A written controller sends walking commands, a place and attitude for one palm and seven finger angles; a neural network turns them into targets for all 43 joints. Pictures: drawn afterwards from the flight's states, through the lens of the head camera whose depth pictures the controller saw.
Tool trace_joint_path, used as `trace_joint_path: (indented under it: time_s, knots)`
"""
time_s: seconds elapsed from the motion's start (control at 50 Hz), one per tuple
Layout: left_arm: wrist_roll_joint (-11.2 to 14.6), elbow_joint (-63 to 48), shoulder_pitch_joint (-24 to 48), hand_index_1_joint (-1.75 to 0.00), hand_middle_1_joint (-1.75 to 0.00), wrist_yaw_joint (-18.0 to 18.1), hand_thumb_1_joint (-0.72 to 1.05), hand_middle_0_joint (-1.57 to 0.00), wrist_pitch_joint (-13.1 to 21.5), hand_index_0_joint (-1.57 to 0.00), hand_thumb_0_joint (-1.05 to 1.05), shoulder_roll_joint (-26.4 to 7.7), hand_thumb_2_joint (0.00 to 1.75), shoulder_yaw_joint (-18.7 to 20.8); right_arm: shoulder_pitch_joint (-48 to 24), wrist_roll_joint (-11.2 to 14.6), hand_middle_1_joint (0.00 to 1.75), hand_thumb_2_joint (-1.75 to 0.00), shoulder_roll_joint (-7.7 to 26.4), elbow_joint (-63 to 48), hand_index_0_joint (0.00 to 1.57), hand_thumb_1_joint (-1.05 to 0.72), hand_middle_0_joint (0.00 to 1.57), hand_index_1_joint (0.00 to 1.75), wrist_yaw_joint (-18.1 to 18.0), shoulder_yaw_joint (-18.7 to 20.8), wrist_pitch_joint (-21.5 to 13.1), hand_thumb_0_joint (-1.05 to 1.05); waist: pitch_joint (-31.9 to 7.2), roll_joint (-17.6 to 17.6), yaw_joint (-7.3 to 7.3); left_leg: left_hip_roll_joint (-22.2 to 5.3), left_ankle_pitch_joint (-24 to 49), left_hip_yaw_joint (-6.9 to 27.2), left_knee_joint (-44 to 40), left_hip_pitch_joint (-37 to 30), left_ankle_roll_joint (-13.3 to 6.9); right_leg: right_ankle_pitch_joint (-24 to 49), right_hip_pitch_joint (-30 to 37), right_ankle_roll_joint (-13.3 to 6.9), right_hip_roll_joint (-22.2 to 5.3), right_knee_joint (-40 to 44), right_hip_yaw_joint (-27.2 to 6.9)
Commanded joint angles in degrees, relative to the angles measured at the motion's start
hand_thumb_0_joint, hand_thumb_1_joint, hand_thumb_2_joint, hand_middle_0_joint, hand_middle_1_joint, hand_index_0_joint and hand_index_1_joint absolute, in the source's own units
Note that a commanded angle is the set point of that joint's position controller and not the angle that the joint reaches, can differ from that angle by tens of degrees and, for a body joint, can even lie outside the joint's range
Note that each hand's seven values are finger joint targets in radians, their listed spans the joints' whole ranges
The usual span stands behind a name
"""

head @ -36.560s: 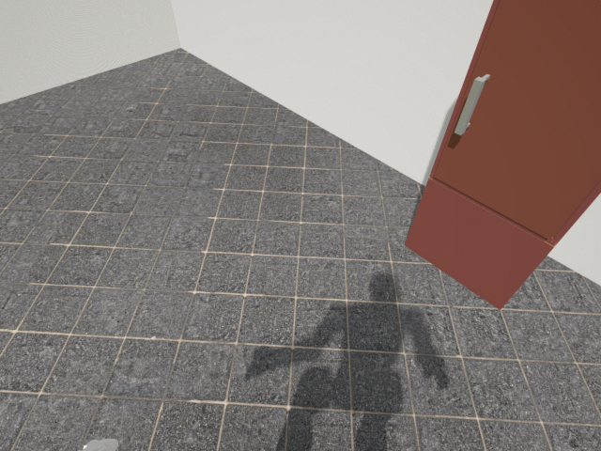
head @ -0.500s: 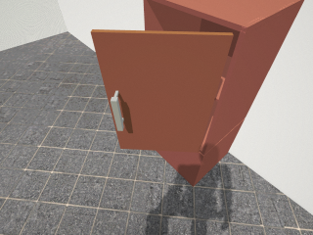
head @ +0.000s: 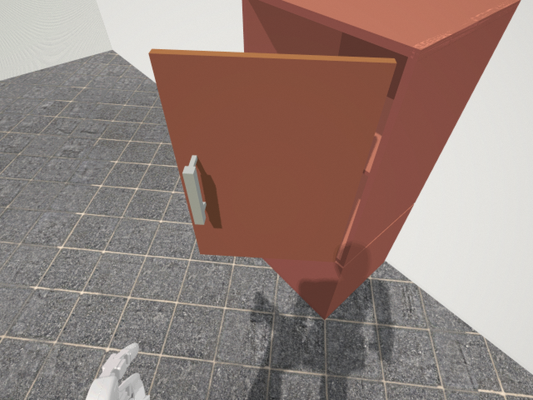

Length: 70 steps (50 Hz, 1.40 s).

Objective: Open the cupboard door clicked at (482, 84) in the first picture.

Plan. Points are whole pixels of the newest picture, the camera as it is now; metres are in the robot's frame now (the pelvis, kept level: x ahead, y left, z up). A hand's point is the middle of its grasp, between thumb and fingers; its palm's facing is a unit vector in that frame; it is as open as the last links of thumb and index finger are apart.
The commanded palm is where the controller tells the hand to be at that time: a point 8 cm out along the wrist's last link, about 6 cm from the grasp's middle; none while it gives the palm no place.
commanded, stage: raise the hand with hooked fingers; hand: left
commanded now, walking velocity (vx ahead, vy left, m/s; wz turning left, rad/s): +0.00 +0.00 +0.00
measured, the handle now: (197, 191) +0.54 +0.18 -0.04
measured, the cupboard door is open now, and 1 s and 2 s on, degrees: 45 45 45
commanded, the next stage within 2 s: move the hooked fingers beside the handle in 1.98 s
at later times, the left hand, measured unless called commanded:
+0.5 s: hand (149, 367) +0.18 +0.19 -0.06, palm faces +0.00 -1.00 -0.08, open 9.8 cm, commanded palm +0.16 +0.25 -0.05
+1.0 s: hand (124, 343) +0.22 +0.24 -0.05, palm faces -0.01 -1.00 -0.06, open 12.7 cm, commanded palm +0.20 +0.29 -0.04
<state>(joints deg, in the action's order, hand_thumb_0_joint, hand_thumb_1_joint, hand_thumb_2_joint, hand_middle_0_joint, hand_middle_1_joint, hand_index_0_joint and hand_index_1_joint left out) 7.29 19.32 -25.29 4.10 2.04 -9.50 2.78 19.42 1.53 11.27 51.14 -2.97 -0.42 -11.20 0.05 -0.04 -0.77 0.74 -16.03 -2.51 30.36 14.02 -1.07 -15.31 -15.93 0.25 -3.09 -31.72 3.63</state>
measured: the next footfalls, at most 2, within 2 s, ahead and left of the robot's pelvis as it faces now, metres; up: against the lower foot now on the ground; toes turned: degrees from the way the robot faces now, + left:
none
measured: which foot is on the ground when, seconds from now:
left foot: down 0.00-1.00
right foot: down 0.00-1.00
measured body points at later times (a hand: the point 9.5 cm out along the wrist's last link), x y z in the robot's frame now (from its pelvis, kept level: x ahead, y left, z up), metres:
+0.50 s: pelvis -0.01 -0.03 -0.10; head +0.07 -0.02 +0.34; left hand +0.18 +0.24 -0.05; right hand +0.22 -0.24 -0.18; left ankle +0.00 +0.10 -0.73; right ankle +0.02 -0.12 -0.73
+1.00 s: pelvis -0.02 +0.00 -0.09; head +0.05 +0.02 +0.35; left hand +0.21 +0.29 -0.04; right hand +0.15 -0.26 -0.16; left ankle +0.00 +0.10 -0.73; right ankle +0.02 -0.12 -0.73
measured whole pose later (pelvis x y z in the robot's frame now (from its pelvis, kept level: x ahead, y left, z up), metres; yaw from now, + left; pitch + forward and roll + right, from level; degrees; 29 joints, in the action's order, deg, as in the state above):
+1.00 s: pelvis -0.02 +0.00 -0.09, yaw +0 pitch +16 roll -3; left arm 19.9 10.1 -14.3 -24.8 23.1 -18.6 18.7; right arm 14.6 2.0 15.9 31.3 -3.5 1.0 -13.8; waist -8.0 0.7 -0.7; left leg -1.7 -30.7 0.6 68.8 54.0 -1.1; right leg -27.6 -53.1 -0.3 -2.0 -65.0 5.4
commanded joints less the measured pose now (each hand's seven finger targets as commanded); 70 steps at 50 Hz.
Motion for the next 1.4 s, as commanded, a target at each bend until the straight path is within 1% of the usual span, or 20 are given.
trace_joint_path:
  time_s: [0.0, 0.02, 0.06, 0.1, 0.12, 0.16, 0.18, 0.22, 0.26, 0.32, 0.36, 0.42, 0.44, 0.52, 0.56, 0.72, 0.78, 0.92, 1.06, 1.38]
  knots:
    - [4.57, -6.02, -1.91, -0.4, -0.4, -5.34, 0.74, -0.21, 16.26, -0.21, 0.0, -1.32, 0.83, 5.88, -10.57, -0.89, 0.3, -0.9, 10.04, -16.0, 0.2, -0.9, 0.2, 0.3, -0.11, 4.45, -8.13, 0.0, 4.12, -10.82, 0.08, -0.33, -7.03, 4.21, 3.46, 16.68, 1.32, -11.1, -16.35, -1.11, 3.05, -3.2, 4.16]
    - [4.95, -2.12, -7.53, -0.42, -0.42, -8.61, 0.71, -0.21, 20.88, -0.21, 0.0, -1.74, 0.82, 7.99, -10.97, -0.71, 0.3, -0.9, 9.84, -17.57, 0.2, -0.9, 0.2, 0.3, 0.92, 5.18, -8.46, 0.0, 1.23, -9.01, 2.41, 0.39, -6.16, 2.87, 7.47, 19.54, 1.9, -11.76, -17.66, -1.63, 2.71, -6.52, 3.31]
    - [6.52, -4.12, -9.67, -0.45, -0.45, -16.01, 0.67, -0.22, 31.1, -0.22, 0.0, -0.77, 0.8, 7.55, -12.22, -1.4, 0.3, -0.9, 9.56, -20.89, 0.2, -0.9, 0.2, 0.3, 2.75, 5.95, -9.05, 0.0, -5.68, -8.36, 4.14, 0.72, -3.36, 1.59, 16.02, 24.69, 2.21, -9.56, -21.46, -2.12, 2.78, -14.96, 1.98]
    - [7.22, -5.3, -7.12, -0.48, -0.48, -23.24, 0.62, -0.22, 39.39, -0.22, 0.0, -4.57, 0.78, 9.58, -13.48, -1.17, 0.3, -0.9, 9.95, -23.42, 0.2, -0.9, 0.2, 0.3, 3.91, 6.66, -9.69, 0.0, -9.87, -6.71, 3.58, 1.09, -3.21, 1.24, 23.58, 31.12, 1.95, -7.81, -24.91, -2.41, 2.31, -20.95, -0.78]
    - [7.74, -4.52, -6.68, -0.5, -0.5, -26.08, 0.6, -0.22, 40.83, -0.22, 0.0, -7.73, 0.77, 12.36, -12.53, -0.91, 0.3, -0.9, 10.36, -24.36, 0.2, -0.9, 0.2, 0.3, 4.21, 7.0, -9.67, 0.0, -12.04, -3.78, 4.27, 1.12, -1.71, 1.22, 26.22, 32.55, 1.66, -5.83, -25.22, -2.81, 2.13, -23.52, -2.6]
    - [11.19, -11.69, -4.67, -0.53, -0.53, -28.9, 0.55, -0.22, 38.48, -0.22, 0.0, -9.24, 0.75, 14.33, -14.01, -0.02, 0.3, -0.9, 10.58, -28.74, 0.2, -0.9, 0.2, 0.3, 3.79, 6.84, -9.16, 0.0, -18.68, 0.72, 5.0, 1.69, -3.58, 0.09, 28.0, 34.15, 1.01, -8.81, -24.69, -2.34, 1.7, -24.65, -4.67]
    - [12.63, -15.19, -3.11, -0.54, -0.54, -29.16, 0.53, -0.23, 36.53, -0.23, 0.0, -9.78, 0.74, 15.13, -14.32, 0.33, 0.3, -0.9, 10.54, -30.31, 0.2, -0.9, 0.2, 0.3, 3.18, 6.7, -8.82, 0.0, -19.95, -0.22, 4.96, 1.54, -3.66, 0.48, 28.87, 34.92, 0.69, -9.65, -24.4, -2.02, 1.87, -24.6, -5.41]
    - [14.37, -24.35, 1.95, -0.57, -0.57, -28.36, 0.48, -0.23, 33.67, -0.23, 0.0, -10.57, 0.72, 15.15, -13.07, 0.3, 0.3, -0.9, 10.48, -31.27, 0.2, -0.9, 0.2, 0.3, 1.97, 6.45, -7.84, 0.0, -21.39, 1.04, 3.34, 0.78, -2.03, 1.65, 31.01, 34.66, 0.15, -7.39, -25.44, -1.71, 2.64, -25.6, -6.17]
    - [13.44, -32.41, 3.41, -0.6, -0.6, -26.32, 0.43, -0.23, 32.51, -0.23, 0.0, -11.9, 0.7, 15.86, -11.43, 0.46, 0.3, -0.9, 9.51, -31.08, 0.2, -0.9, 0.2, 0.3, 1.14, 6.48, -7.09, 0.0, -22.24, 4.25, 2.46, 0.12, -2.2, 2.05, 31.72, 34.11, -0.19, -8.34, -25.06, -1.66, 2.58, -24.43, -6.72]
    - [11.13, -37.49, 8.07, -0.64, -0.64, -25.36, 0.36, -0.24, 31.79, -0.24, 0.0, -12.87, 0.67, 14.12, -9.01, -0.47, 0.3, -0.9, 9.53, -28.77, 0.2, -0.9, 0.2, 0.3, -0.22, 5.79, -6.06, 0.0, -22.76, 3.19, -0.6, -0.9, 5.29, 3.53, 34.69, 32.75, -1.0, 4.38, -26.16, -1.74, 3.62, -27.69, -4.94]
    - [10.43, -34.1, 6.76, -0.68, -0.68, -26.29, 0.32, -0.24, 30.4, -0.24, 0.0, -12.06, 0.65, 13.94, -9.0, -0.32, 0.3, -0.9, 9.11, -27.12, 0.2, -0.9, 0.2, 0.3, -0.62, 5.78, -5.86, 0.0, -22.45, 4.27, -1.02, -1.22, 5.08, 3.58, 35.1, 33.08, -0.86, 4.25, -27.45, -1.41, 3.46, -27.42, -4.29]
    - [12.16, -26.68, 5.63, -0.72, -0.72, -28.95, 0.25, -0.25, 26.47, -0.25, 0.0, -12.49, 0.62, 15.59, -10.03, 0.17, 0.3, -0.9, 9.36, -26.23, 0.2, -0.9, 0.2, 0.3, -1.16, 5.3, -5.69, 0.0, -20.87, 2.38, -0.63, -1.04, 3.55, 4.11, 35.34, 35.96, -0.63, 2.01, -26.79, -1.34, 3.71, -26.64, -4.45]
    - [12.73, -26.64, 6.4, -0.74, -0.74, -29.76, 0.22, -0.25, 25.48, -0.25, 0.0, -13.22, 0.61, 16.65, -10.15, 0.4, 0.3, -0.9, 9.47, -26.24, 0.2, -0.9, 0.2, 0.3, -1.21, 5.23, -5.6, 0.0, -22.95, 0.97, -0.59, -0.94, 3.12, 3.94, 35.28, 36.3, -0.65, 1.94, -25.32, -0.76, 3.13, -25.97, -4.9]
    - [14.83, -23.38, 4.55, -0.8, -0.8, -30.78, 0.13, -0.25, 21.68, -0.25, 0.0, -15.77, 0.57, 21.02, -11.33, 0.74, 0.3, -0.9, 9.16, -27.16, 0.2, -0.9, 0.2, 0.3, -1.37, 4.99, -5.26, 0.0, -25.64, -0.17, 2.01, -0.7, 3.95, 4.13, 33.51, 36.67, -0.5, 1.77, -21.07, -0.67, 2.67, -25.18, -5.23]
    - [15.17, -24.89, 5.21, -0.82, -0.82, -30.28, 0.08, -0.26, 21.99, -0.26, 0.0, -16.3, 0.55, 22.11, -10.81, 0.67, 0.3, -0.9, 8.8, -27.4, 0.2, -0.9, 0.2, 0.3, -1.18, 4.93, -5.47, 0.0, -27.4, -0.06, 2.26, -0.64, 4.01, 3.99, 32.65, 36.17, -0.42, 1.95, -20.12, -0.3, 2.19, -24.84, -5.2]
    - [14.85, -20.75, 9.19, -0.94, -0.94, -28.88, -0.1, -0.27, 24.78, -0.27, 0.0, -16.6, 0.47, 21.2, -9.08, 0.7, 0.3, -0.9, 10.16, -27.19, 0.2, -0.9, 0.2, 0.3, -1.07, 4.76, -6.12, 0.0, -20.82, -0.44, 1.39, -0.55, -1.24, 4.13, 29.79, 36.18, -0.49, -8.54, -25.92, -1.22, 3.03, -23.59, -3.29]
    - [14.4, -21.51, 10.73, -0.99, -0.99, -28.99, -0.17, -0.28, 25.55, -0.28, 0.0, -17.83, 0.44, 21.41, -8.14, 0.92, 0.3, -0.9, 10.91, -27.6, 0.2, -0.9, 0.2, 0.3, -1.19, 4.63, -6.08, 0.0, -20.89, 2.03, 1.31, -0.47, -3.56, 4.06, 28.04, 34.63, -0.57, -11.41, -27.08, -1.26, 2.92, -22.95, -2.73]
    - [14.37, -20.48, 16.01, -1.1, -1.1, -28.69, -0.34, -0.29, 25.14, -0.29, 0.0, -19.84, 0.37, 21.79, -6.63, 0.67, 0.3, -0.9, 12.19, -28.23, 0.2, -0.9, 0.2, 0.3, -1.24, 3.87, -5.72, 0.0, -18.93, 4.66, 0.46, -0.54, -5.3, 5.22, 25.5, 31.87, -0.33, -10.92, -29.51, -1.88, 3.9, -23.72, -0.32]
    - [13.97, -18.72, 20.13, -1.2, -1.2, -30.03, -0.5, -0.3, 23.07, -0.3, 0.0, -21.74, 0.3, 22.43, -5.4, 0.65, 0.3, -0.9, 13.2, -28.94, 0.2, -0.9, 0.2, 0.3, -1.04, 3.2, -5.23, 0.0, -20.72, 6.56, 0.42, -0.81, -3.75, 6.26, 23.74, 28.42, 0.36, -8.35, -29.76, -1.95, 4.07, -24.15, 0.91]
    - [14.98, -11.07, 30.83, -1.2, -1.2, -34.32, -0.5, -0.3, 20.29, -0.3, 0.0, -27.27, 0.3, 26.76, -3.43, 0.64, 0.3, -0.9, 14.05, -28.02, 0.2, -0.9, 0.2, 0.3, -1.41, 2.84, -4.55, 0.0, -24.16, 6.3, 0.61, -1.18, 5.17, 6.33, 24.44, 25.4, 1.04, -2.46, -28.4, -2.1, 4.35, -24.27, 1.01]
